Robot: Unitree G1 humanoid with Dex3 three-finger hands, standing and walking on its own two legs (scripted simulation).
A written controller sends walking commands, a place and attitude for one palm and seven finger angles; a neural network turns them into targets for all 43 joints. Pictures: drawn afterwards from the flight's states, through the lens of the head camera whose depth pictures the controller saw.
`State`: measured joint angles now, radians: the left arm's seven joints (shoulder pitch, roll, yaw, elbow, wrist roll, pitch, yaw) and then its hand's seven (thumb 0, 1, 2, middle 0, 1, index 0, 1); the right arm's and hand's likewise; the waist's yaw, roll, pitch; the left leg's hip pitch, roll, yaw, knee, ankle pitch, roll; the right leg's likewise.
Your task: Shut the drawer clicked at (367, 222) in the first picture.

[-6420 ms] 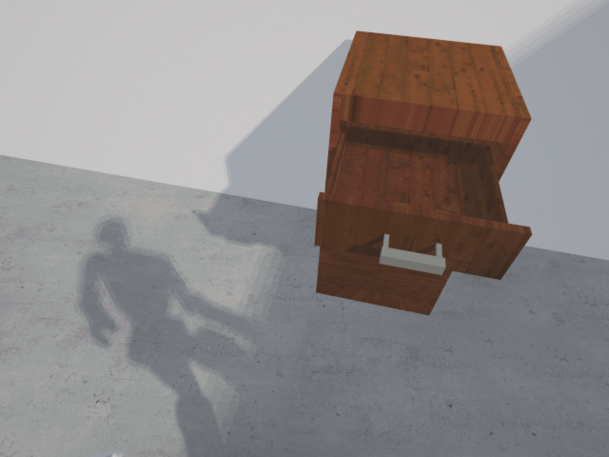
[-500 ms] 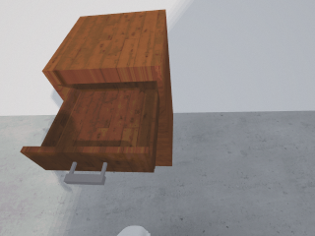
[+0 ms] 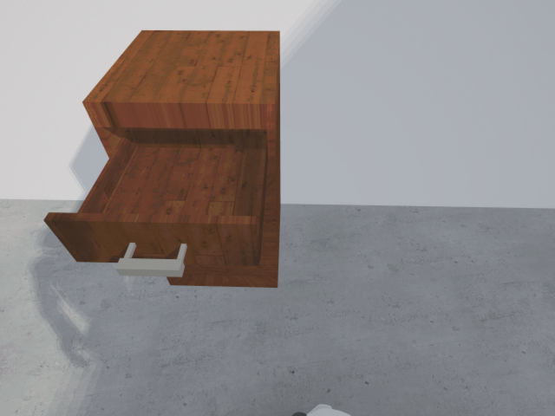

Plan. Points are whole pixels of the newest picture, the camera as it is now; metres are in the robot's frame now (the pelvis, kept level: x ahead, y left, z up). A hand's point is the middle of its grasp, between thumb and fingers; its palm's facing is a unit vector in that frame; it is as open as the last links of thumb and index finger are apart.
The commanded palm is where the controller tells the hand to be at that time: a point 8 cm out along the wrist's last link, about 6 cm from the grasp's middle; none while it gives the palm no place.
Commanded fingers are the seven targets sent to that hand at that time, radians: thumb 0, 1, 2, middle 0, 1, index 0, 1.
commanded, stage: come to a stop and stand still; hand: left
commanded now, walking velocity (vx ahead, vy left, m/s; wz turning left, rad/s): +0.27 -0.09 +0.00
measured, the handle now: (154, 257) +0.40 +0.27 -0.07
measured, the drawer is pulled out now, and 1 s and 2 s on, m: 0.30 0.30 0.30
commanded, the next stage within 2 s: look again from close up in 1.80 s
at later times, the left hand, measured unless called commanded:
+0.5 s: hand out of the picture +0.00 +0.11 -0.17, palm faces +0.09 -0.97 -0.23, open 7.3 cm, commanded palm none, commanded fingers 0.00 0.90 0.90 -0.20 -0.30 -0.20 -0.30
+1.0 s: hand out of the picture +0.03 +0.10 -0.16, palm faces +0.03 -0.98 -0.18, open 7.3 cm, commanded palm none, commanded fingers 0.00 0.90 0.90 -0.20 -0.30 -0.20 -0.30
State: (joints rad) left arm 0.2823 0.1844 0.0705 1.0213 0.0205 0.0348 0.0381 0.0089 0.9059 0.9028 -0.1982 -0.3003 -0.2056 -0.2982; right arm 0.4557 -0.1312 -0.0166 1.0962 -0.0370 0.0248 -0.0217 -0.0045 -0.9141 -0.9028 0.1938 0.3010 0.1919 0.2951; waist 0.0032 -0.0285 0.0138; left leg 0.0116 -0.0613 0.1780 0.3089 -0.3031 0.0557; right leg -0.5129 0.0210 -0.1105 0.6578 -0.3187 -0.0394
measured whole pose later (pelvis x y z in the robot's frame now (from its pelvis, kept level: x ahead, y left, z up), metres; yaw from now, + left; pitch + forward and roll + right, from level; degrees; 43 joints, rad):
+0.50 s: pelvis -0.02 -0.06 -0.02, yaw +1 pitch -2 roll +0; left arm 0.32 0.11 0.02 0.98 0.02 -0.04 0.01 0.01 0.91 0.90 -0.19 -0.30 -0.20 -0.30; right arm 0.28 -0.22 -0.05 1.03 -0.03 0.01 -0.01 0.00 -0.91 -0.90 0.20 0.30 0.19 0.30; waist 0.02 0.09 0.05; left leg -0.39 0.04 0.01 1.10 -0.44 0.02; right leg -0.35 -0.05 -0.07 0.70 -0.32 0.00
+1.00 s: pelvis +0.04 -0.06 +0.01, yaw +0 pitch -2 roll +0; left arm 0.29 0.14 0.00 1.11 0.01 -0.01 0.02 0.01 0.91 0.90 -0.19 -0.30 -0.20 -0.30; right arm 0.28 -0.14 0.01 1.11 -0.01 -0.01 -0.04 0.01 -0.94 -0.90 0.20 0.30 0.20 0.30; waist 0.01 0.00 0.07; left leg -0.17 0.00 0.04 0.41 -0.21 0.01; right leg -0.14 -0.04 -0.05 0.43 -0.26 0.01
